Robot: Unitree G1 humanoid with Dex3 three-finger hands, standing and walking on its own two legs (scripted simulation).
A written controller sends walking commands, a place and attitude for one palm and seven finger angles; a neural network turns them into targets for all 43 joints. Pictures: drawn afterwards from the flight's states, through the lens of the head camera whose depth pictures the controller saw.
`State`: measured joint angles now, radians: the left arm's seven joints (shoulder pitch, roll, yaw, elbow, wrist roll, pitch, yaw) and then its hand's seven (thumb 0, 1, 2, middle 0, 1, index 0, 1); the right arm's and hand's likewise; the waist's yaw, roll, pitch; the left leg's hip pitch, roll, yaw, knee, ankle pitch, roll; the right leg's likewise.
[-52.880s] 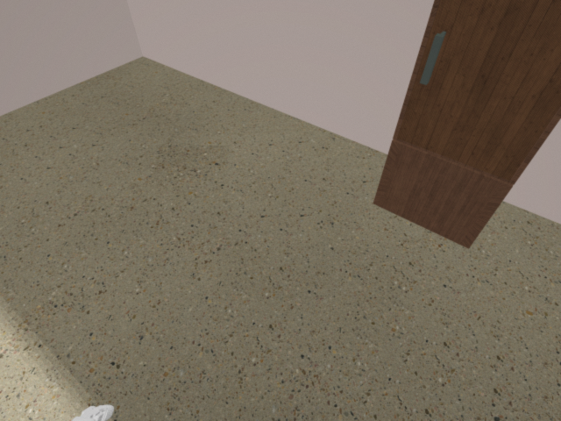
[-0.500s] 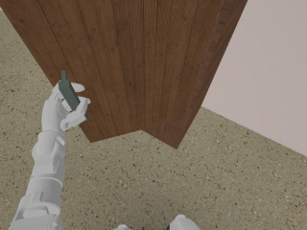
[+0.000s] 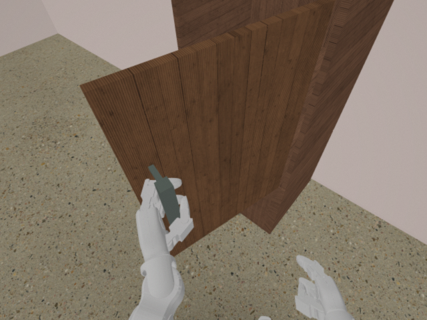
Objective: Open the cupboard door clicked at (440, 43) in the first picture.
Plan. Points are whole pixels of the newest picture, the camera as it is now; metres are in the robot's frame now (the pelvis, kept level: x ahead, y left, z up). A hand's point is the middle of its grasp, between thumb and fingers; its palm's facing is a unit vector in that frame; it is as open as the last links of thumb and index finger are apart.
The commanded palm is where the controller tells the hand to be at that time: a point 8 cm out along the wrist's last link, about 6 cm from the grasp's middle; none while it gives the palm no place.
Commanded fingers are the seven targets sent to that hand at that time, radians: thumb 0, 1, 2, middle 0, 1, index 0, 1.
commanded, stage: open thumb and fingers to let go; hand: left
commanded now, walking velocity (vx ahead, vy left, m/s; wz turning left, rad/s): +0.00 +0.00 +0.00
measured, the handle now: (166, 199) +0.33 +0.11 +0.05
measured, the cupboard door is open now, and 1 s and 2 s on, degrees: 75 78 79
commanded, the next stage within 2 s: slide the hand sideways off the handle in 0.90 s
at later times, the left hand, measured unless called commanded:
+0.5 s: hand (192, 223) +0.28 +0.06 +0.06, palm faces +0.37 -0.93 -0.01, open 10.6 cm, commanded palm +0.23 +0.11 +0.05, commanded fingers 0.00 -0.50 0.30 -0.30 -1.20 -0.30 -1.20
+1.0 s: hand (190, 226) +0.27 +0.06 +0.06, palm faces +0.31 -0.95 -0.01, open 14.6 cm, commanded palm +0.23 +0.11 +0.05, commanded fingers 0.00 -0.50 0.30 -0.15 -0.30 -0.15 -0.30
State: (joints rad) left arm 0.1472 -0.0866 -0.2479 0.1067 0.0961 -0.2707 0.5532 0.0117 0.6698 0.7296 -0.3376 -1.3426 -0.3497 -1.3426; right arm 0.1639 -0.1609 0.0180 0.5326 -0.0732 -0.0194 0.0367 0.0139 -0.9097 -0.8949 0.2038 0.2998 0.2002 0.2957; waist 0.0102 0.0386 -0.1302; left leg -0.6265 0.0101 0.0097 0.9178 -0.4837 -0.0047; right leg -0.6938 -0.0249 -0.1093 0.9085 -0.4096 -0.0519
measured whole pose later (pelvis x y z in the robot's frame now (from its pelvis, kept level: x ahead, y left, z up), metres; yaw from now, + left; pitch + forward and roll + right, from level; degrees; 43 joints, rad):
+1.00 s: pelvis -0.02 +0.00 -0.01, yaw +0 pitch +10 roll +1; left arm 0.11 -0.09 -0.26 0.14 0.08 -0.29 0.54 -0.01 -0.50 0.30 -0.40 -0.66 -0.38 -0.68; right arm 0.19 -0.19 0.01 0.56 -0.07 -0.04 0.00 0.02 -0.91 -0.90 0.20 0.30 0.20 0.30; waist 0.01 0.04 -0.12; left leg -0.65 0.00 0.01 0.95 -0.47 -0.01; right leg -0.72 -0.03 -0.11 0.95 -0.40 -0.06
